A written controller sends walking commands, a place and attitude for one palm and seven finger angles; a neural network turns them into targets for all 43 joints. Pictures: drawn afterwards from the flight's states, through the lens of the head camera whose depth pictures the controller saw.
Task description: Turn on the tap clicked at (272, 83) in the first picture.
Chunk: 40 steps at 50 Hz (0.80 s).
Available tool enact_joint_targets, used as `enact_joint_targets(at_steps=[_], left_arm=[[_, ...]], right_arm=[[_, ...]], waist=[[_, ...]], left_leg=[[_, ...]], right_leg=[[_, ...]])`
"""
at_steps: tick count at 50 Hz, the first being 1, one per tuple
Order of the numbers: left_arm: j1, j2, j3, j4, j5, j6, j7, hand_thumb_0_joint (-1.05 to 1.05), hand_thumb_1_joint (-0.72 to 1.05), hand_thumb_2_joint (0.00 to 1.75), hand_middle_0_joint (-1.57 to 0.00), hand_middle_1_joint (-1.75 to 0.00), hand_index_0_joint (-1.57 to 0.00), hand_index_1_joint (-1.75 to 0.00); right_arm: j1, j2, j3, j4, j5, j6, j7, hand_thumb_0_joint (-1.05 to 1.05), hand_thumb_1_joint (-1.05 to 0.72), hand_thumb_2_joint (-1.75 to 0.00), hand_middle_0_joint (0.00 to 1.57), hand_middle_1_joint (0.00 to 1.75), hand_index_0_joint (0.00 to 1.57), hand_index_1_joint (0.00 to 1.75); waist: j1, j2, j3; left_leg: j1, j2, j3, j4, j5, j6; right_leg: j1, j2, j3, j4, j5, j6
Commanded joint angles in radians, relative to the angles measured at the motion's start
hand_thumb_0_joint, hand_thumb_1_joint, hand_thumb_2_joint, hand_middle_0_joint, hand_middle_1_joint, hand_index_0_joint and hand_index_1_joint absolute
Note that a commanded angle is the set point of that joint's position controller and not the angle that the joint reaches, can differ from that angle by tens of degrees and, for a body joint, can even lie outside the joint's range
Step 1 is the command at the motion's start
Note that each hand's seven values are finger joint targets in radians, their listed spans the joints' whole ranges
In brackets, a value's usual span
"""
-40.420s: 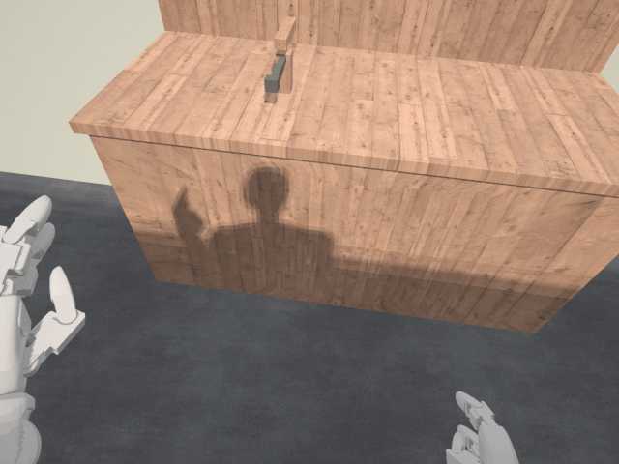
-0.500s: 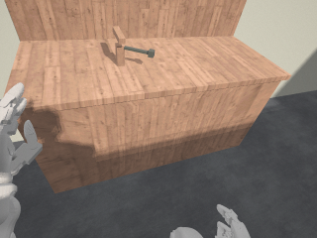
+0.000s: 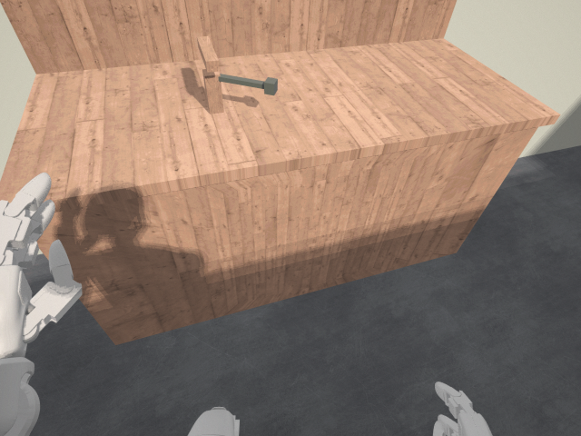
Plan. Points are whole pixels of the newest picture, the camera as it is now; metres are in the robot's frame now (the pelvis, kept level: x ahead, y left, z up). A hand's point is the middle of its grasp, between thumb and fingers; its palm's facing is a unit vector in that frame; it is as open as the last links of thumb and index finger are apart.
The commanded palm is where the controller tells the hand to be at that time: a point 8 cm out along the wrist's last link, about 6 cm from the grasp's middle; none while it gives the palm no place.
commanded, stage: shuffle to correct the standing spot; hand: left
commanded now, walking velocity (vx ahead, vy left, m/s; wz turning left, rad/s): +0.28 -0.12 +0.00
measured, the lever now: (270, 86) +0.82 +0.12 +0.08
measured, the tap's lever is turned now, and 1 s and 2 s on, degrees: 57 57 57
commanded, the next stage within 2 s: come to a stop and stand still in 1.58 s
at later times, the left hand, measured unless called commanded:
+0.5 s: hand (183, 210) +0.31 +0.16 +0.18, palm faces +0.43 -0.77 -0.47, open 7.4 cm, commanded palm +0.26 +0.20 +0.17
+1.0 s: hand (261, 150) +0.43 +0.09 +0.19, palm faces +0.46 -0.73 -0.49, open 7.4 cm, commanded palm +0.38 +0.11 +0.17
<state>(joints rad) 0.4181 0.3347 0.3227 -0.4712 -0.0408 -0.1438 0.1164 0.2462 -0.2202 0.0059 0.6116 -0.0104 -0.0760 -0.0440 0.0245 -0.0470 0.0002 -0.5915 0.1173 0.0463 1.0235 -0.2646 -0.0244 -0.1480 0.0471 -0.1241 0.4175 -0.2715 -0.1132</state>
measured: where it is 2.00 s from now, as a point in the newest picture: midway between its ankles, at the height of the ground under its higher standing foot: (354, 398)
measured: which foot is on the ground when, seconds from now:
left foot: up 0.00-0.10, down 0.12-0.36, up 0.38-0.68, down 0.70-0.98, up 1.00-1.00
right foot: down 0.00-0.12, up 0.14-0.36, down 0.38-0.72, up 0.74-0.96, down 0.98-1.00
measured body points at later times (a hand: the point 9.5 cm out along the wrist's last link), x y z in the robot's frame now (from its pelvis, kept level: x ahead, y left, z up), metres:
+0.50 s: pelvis +0.10 -0.08 -0.03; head +0.13 -0.09 +0.42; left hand +0.28 +0.20 +0.21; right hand +0.26 -0.30 -0.13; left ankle +0.09 +0.07 -0.66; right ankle +0.16 -0.16 -0.74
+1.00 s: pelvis +0.23 -0.17 -0.02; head +0.24 -0.18 +0.43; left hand +0.40 +0.12 +0.21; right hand +0.40 -0.36 -0.11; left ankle +0.19 +0.00 -0.74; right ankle +0.30 -0.28 -0.75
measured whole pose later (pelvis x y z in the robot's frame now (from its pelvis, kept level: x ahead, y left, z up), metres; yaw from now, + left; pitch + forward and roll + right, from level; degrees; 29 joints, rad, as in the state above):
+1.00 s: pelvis +0.23 -0.17 -0.02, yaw +1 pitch -2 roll -1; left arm 0.44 0.45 0.43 -0.53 -0.03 -0.18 0.15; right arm 0.24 -0.15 0.03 0.55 0.01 -0.09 -0.03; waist 0.03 0.05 0.05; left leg -0.25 0.18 0.10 0.74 -0.41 -0.04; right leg -0.36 -0.05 -0.13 0.60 -0.21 -0.01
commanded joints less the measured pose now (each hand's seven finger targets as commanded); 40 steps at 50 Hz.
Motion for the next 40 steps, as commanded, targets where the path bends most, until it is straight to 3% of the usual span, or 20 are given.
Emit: enact_joint_targets(at_steps=[1,4,5,6,7,8,11,13,15,17,18,19,20,23,26,32,34,36,38,40], left_arm=[[-0.193,0.249,0.176,-0.307,-0.002,-0.092,0.043,0.0,0.9,0.9,-0.2,-0.3,-0.2,-0.3],[-0.132,0.207,0.164,-0.265,-0.024,-0.09,0.041,0.0,0.9,0.9,-0.2,-0.3,-0.2,-0.3],[-0.134,0.201,0.16,-0.285,-0.029,-0.093,0.036,0.0,0.9,0.9,-0.2,-0.3,-0.2,-0.3],[-0.155,0.211,0.165,-0.29,-0.032,-0.107,0.03,0.0,0.9,0.9,-0.2,-0.3,-0.2,-0.3],[-0.178,0.261,0.197,-0.245,-0.031,-0.115,0.019,0.0,0.9,0.9,-0.2,-0.3,-0.2,-0.3],[-0.174,0.224,0.187,-0.148,-0.019,-0.105,0.005,0.0,0.9,0.9,-0.2,-0.3,-0.2,-0.3],[-0.155,0.255,0.198,-0.25,0.005,-0.099,-0.016,0.0,0.9,0.9,-0.2,-0.3,-0.2,-0.3],[-0.055,0.221,0.191,-0.265,0.006,-0.104,-0.009,0.0,0.9,0.9,-0.2,-0.3,-0.2,-0.3],[0.015,0.247,0.227,-0.259,0.004,-0.1,0.006,0.0,0.9,0.9,-0.2,-0.3,-0.2,-0.3],[-0.005,0.273,0.249,-0.269,0.004,-0.099,0.027,0.0,0.9,0.9,-0.2,-0.3,-0.2,-0.3],[-0.044,0.312,0.272,-0.277,0.009,-0.094,0.037,0.0,0.9,0.9,-0.2,-0.3,-0.2,-0.3],[-0.07,0.353,0.295,-0.266,0.011,-0.08,0.04,0.0,0.9,0.9,-0.2,-0.3,-0.2,-0.3],[-0.141,0.357,0.294,-0.303,0.007,-0.085,0.042,0.0,0.9,0.9,-0.2,-0.3,-0.2,-0.3],[-0.122,0.296,0.245,-0.243,0.01,-0.09,0.037,0.0,0.9,0.9,-0.2,-0.3,-0.2,-0.3],[-0.103,0.241,0.213,-0.202,-0.001,-0.082,0.04,0.0,0.9,0.9,-0.2,-0.3,-0.2,-0.3],[-0.122,0.185,0.124,-0.254,-0.003,-0.081,0.055,0.0,0.9,0.9,-0.2,-0.3,-0.2,-0.3],[-0.149,0.181,0.105,-0.294,-0.006,-0.092,0.055,0.0,0.9,0.9,-0.2,-0.3,-0.2,-0.3],[-0.178,0.198,0.11,-0.313,0.005,-0.113,0.056,0.0,0.9,0.9,-0.2,-0.3,-0.2,-0.3],[-0.202,0.279,0.158,-0.313,0.015,-0.113,0.038,0.0,0.9,0.9,-0.2,-0.3,-0.2,-0.3],[-0.163,0.278,0.182,-0.33,0.024,-0.103,0.037,0.0,0.9,0.9,-0.2,-0.3,-0.2,-0.3]], right_arm=[[-0.131,-0.07,-0.033,-0.176,-0.007,-0.092,-0.02,0.0,-0.9,-0.9,0.2,0.3,0.2,0.3],[-0.077,-0.096,-0.056,-0.177,-0.003,-0.118,-0.028,0.0,-0.9,-0.9,0.2,0.3,0.2,0.3],[-0.064,-0.123,-0.065,-0.184,0.001,-0.113,-0.028,0.0,-0.9,-0.9,0.2,0.3,0.2,0.3],[-0.086,-0.127,-0.069,-0.194,-0.001,-0.105,-0.019,0.0,-0.9,-0.9,0.2,0.3,0.2,0.3],[-0.117,-0.116,-0.056,-0.2,-0.004,-0.1,-0.012,0.0,-0.9,-0.9,0.2,0.3,0.2,0.3],[-0.118,-0.138,-0.076,-0.186,0.004,-0.084,-0.006,0.0,-0.9,-0.9,0.2,0.3,0.2,0.3],[-0.128,-0.109,-0.071,-0.176,-0.005,-0.081,0.009,0.0,-0.9,-0.9,0.2,0.3,0.2,0.3],[-0.12,-0.099,-0.063,-0.191,0.007,-0.084,0.017,0.0,-0.9,-0.9,0.2,0.3,0.2,0.3],[-0.117,-0.096,-0.051,-0.206,0.014,-0.088,0.018,0.0,-0.9,-0.9,0.2,0.3,0.2,0.3],[-0.112,-0.073,-0.041,-0.205,0.016,-0.08,0.014,0.0,-0.9,-0.9,0.2,0.3,0.2,0.3],[-0.101,-0.053,-0.041,-0.205,0.02,-0.078,0.009,0.0,-0.9,-0.9,0.2,0.3,0.2,0.3],[-0.131,-0.047,-0.033,-0.222,0.021,-0.085,0.0,0.0,-0.9,-0.9,0.2,0.3,0.2,0.3],[-0.152,-0.062,-0.027,-0.208,0.022,-0.09,-0.008,0.0,-0.9,-0.9,0.2,0.3,0.2,0.3],[-0.136,-0.072,-0.027,-0.138,0.017,-0.081,0.003,0.0,-0.9,-0.9,0.2,0.3,0.2,0.3],[-0.129,-0.071,-0.024,-0.139,0.011,-0.045,-0.005,0.0,-0.9,-0.9,0.2,0.3,0.2,0.3],[-0.116,-0.077,-0.029,-0.168,-0.002,-0.066,-0.016,0.0,-0.9,-0.9,0.2,0.3,0.2,0.3],[-0.099,-0.104,-0.042,-0.185,0.005,-0.07,-0.024,0.0,-0.9,-0.9,0.2,0.3,0.2,0.3],[-0.114,-0.106,-0.041,-0.199,0.009,-0.068,-0.013,0.0,-0.9,-0.9,0.2,0.3,0.2,0.3],[-0.137,-0.082,-0.028,-0.188,-0.01,-0.067,-0.015,0.0,-0.9,-0.9,0.2,0.3,0.2,0.3],[-0.121,-0.091,-0.041,-0.18,-0.001,-0.065,-0.009,0.0,-0.9,-0.9,0.2,0.3,0.2,0.3]], waist=[[0.023,0.046,-0.085],[-0.015,0.073,-0.163],[-0.032,0.22,-0.222],[-0.03,0.354,-0.226],[-0.025,0.228,-0.149],[-0.019,0.117,-0.041],[-0.005,0.249,-0.043],[0.013,0.278,-0.038],[0.022,0.282,-0.059],[0.033,0.107,-0.119],[0.037,-0.155,-0.144],[0.042,-0.363,-0.117],[0.025,-0.266,-0.055],[0.006,-0.047,-0.059],[-0.004,-0.083,-0.093],[-0.004,0.02,-0.115],[-0.029,0.159,-0.095],[-0.033,0.418,-0.062],[-0.035,0.325,-0.012],[-0.018,0.283,-0.006]], left_leg=[[0.178,-0.04,0.118,-0.324,0.033,0.025],[0.538,-0.05,0.092,-0.515,0.104,0.075],[0.74,0.106,-0.194,-0.592,0.168,0.165],[0.884,0.326,-0.555,-0.644,0.289,0.287],[0.789,0.393,-0.647,-0.718,0.257,0.333],[0.713,0.38,-0.588,-0.734,0.301,0.335],[0.478,0.282,-0.298,-0.7,0.173,0.261],[0.221,0.185,-0.069,-0.704,-0.006,0.178],[0.08,0.142,0.027,-0.622,-0.182,0.129],[0.008,0.062,0.089,-0.366,-0.315,0.078],[-0.054,-0.046,0.138,-0.039,-0.338,0.042],[-0.163,-0.092,0.058,0.233,-0.393,0.03],[-0.187,-0.038,-0.024,0.334,-0.339,0.023],[-0.131,0.011,-0.058,0.327,-0.182,0.002],[0.056,0.012,0.007,0.04,-0.129,0.01],[0.339,-0.071,0.144,-0.434,-0.009,0.032],[0.483,0.001,0.006,-0.566,-0.052,0.079],[0.67,0.319,-0.538,-0.76,-0.004,0.247],[0.581,0.331,-0.499,-0.784,0.013,0.258],[0.534,0.287,-0.315,-0.734,0.15,0.228]], right_leg=[[0.015,-0.255,0.217,-0.083,0.04,-0.102],[-0.109,-0.159,0.124,0.27,0.214,-0.01],[-0.302,-0.061,0.054,0.537,0.136,0.069],[-0.559,0.012,0.086,0.792,-0.242,0.112],[-0.644,-0.009,0.198,0.929,-0.24,0.098],[-0.726,-0.058,0.215,0.924,-0.204,0.096],[-0.556,-0.154,0.201,0.772,-0.108,0.106],[-0.243,-0.146,0.103,0.474,-0.013,0.1],[0.0,-0.084,-0.012,0.316,0.07,0.115],[0.189,-0.04,-0.041,0.188,-0.021,0.114],[0.194,-0.16,0.209,0.018,-0.256,0.049],[0.127,-0.376,0.635,-0.151,-0.38,-0.074],[0.03,-0.434,0.696,-0.218,-0.39,-0.123],[-0.009,-0.386,0.549,-0.136,-0.153,-0.143],[-0.089,-0.323,0.288,-0.124,-0.102,-0.09],[-0.096,-0.271,0.217,-0.056,-0.156,-0.065],[-0.208,-0.201,0.172,0.148,-0.126,-0.004],[-0.547,-0.039,0.077,0.569,-0.246,0.095],[-0.598,-0.094,0.154,0.72,-0.192,0.091],[-0.568,-0.126,0.139,0.652,-0.136,0.102]])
